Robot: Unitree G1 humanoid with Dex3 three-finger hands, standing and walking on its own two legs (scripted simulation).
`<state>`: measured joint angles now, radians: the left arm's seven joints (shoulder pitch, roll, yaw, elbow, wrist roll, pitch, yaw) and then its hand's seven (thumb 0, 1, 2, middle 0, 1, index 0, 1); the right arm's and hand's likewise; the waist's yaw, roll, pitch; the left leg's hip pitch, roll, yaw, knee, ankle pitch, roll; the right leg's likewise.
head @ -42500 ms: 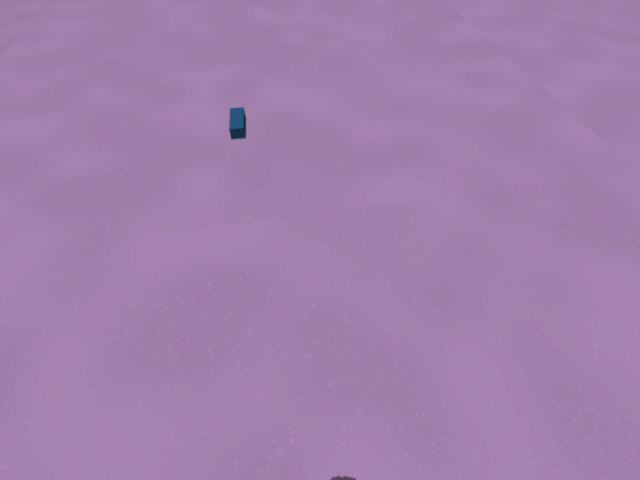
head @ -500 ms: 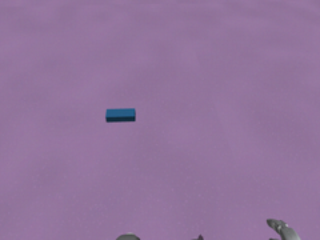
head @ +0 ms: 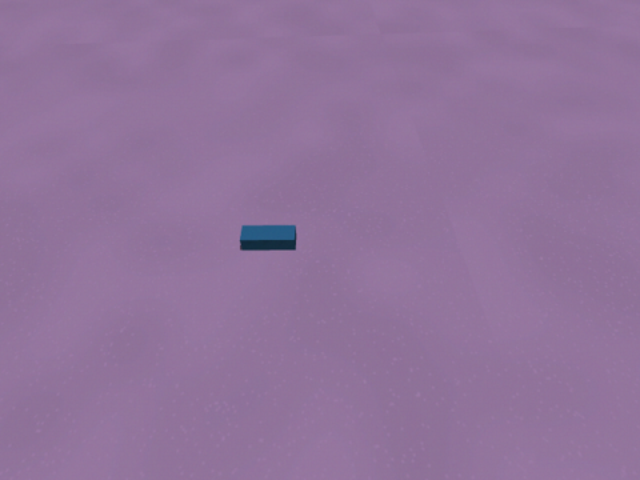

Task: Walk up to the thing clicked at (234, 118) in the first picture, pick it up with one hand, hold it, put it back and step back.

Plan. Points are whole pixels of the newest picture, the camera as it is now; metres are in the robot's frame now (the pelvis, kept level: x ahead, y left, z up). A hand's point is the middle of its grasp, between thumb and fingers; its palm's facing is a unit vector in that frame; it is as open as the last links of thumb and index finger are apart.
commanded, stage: step back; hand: left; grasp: from above
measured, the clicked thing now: (268, 237) +1.09 +0.24 -0.73
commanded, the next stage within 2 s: stand in 0.56 s
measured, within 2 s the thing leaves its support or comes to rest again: neither
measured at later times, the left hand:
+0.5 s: hand out of the picture +0.16 +0.23 -0.14, palm faces +0.02 -0.93 -0.37, open 7.4 cm
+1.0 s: hand (156, 478) +0.16 +0.24 -0.14, palm faces +0.01 -0.95 -0.32, open 7.4 cm
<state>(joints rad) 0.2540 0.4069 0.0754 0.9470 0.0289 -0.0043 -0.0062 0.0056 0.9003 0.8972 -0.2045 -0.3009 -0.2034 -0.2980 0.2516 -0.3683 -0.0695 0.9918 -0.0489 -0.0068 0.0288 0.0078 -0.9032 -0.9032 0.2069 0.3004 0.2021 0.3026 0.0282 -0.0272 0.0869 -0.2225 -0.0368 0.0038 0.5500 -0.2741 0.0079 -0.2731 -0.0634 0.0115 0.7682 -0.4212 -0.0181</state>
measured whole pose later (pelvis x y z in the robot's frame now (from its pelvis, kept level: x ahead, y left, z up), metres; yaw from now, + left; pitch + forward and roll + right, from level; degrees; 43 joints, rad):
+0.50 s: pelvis +0.05 -0.02 +0.00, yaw +1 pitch -2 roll +0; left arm 0.09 0.32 0.04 0.98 0.03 -0.04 -0.01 0.01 0.90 0.90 -0.21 -0.30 -0.21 -0.30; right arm 0.18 -0.37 -0.03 1.02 -0.02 0.02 -0.01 0.00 -0.90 -0.90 0.21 0.30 0.20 0.30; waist 0.01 0.05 0.09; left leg -0.28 0.01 -0.05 0.75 -0.51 0.00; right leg -0.35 -0.03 -0.05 0.62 -0.24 -0.01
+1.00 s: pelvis +0.07 -0.01 +0.02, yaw +0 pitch -3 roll +0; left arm 0.08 0.34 0.00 1.12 0.00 -0.02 -0.01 0.01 0.90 0.90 -0.20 -0.30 -0.20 -0.30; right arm 0.07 -0.34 -0.01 1.09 -0.01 -0.02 0.00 0.00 -0.90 -0.90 0.21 0.30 0.20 0.30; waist 0.01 0.00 0.05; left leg -0.04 0.01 0.00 0.35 -0.25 -0.02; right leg -0.17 -0.04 -0.04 0.38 -0.16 0.02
